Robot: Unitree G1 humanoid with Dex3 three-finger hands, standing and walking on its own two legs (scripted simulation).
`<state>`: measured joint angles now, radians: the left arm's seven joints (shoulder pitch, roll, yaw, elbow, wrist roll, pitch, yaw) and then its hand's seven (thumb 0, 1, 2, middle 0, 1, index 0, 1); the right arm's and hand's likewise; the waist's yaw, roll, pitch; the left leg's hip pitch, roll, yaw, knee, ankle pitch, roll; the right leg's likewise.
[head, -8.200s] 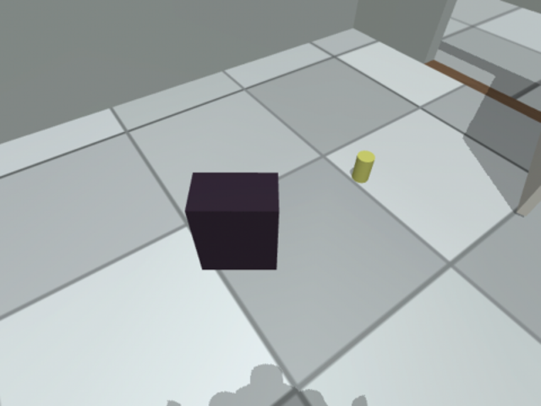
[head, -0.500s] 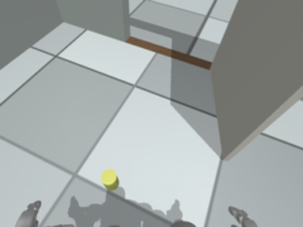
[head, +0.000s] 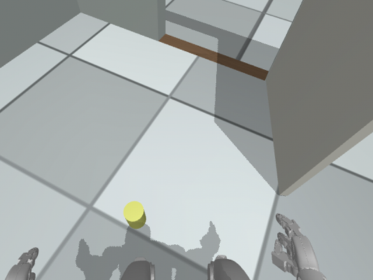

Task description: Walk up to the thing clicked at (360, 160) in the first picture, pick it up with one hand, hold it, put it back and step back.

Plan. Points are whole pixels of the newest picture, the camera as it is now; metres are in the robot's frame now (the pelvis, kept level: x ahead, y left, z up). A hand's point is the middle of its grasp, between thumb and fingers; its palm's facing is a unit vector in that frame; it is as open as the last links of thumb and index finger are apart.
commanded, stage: go down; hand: left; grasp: from the side
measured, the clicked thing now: (135, 215) +0.41 +0.17 -0.62
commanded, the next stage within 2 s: none
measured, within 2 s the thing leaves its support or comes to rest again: neither
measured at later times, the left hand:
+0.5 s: hand (58, 239) +0.24 +0.31 -0.19, palm faces +0.13 -0.96 -0.25, open 17.3 cm
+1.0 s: hand (59, 224) +0.30 +0.34 -0.26, palm faces +0.15 -0.97 -0.19, open 16.9 cm
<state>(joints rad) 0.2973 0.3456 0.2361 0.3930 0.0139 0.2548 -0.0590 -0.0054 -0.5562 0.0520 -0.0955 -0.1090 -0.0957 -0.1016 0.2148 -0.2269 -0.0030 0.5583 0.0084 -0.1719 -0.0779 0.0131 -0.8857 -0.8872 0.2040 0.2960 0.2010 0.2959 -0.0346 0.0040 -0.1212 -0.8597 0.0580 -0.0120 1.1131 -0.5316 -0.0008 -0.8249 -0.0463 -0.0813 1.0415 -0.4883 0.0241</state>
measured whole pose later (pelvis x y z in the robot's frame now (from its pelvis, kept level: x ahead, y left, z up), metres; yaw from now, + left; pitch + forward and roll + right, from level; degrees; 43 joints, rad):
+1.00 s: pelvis -0.08 -0.01 -0.22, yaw -3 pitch +33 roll -4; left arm -0.43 0.68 0.67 0.97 -0.12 -0.39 -0.51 -0.01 -0.41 0.10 -0.05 -0.12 -0.05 -0.10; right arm 0.12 -0.33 0.04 0.67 -0.02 -0.15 -0.03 0.01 -0.91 -0.90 0.21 0.30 0.20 0.30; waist -0.06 -0.02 -0.15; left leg -1.87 0.06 -0.08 1.96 -0.68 -0.02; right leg -1.84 -0.06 -0.08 1.91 -0.64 -0.01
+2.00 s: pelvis -0.10 +0.00 -0.31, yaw -4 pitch +31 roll -7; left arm -0.60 0.83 0.76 1.04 -0.15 -0.39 -0.63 -0.01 -0.46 0.12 -0.03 -0.09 -0.03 -0.09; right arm 0.12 -0.36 0.09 0.67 -0.04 -0.16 -0.01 0.01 -0.92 -0.90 0.21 0.30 0.20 0.30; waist -0.09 -0.03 -0.10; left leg -2.12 0.04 -0.10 2.24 -0.68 0.01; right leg -2.07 -0.07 -0.08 2.16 -0.64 0.01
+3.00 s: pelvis -0.11 +0.01 -0.40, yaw -12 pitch +16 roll -14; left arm -0.63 0.79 0.68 1.38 -0.17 -0.94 -0.42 -0.02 -0.60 0.03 -0.07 -0.10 -0.06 -0.09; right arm -0.12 -0.38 0.39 0.61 -0.27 -0.08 0.09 0.01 -0.95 -0.91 0.21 0.30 0.20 0.30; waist -0.23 -0.21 0.24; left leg -2.23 0.04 -0.29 2.62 -0.70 0.01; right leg -2.11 -0.01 -0.19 2.40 -0.59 0.04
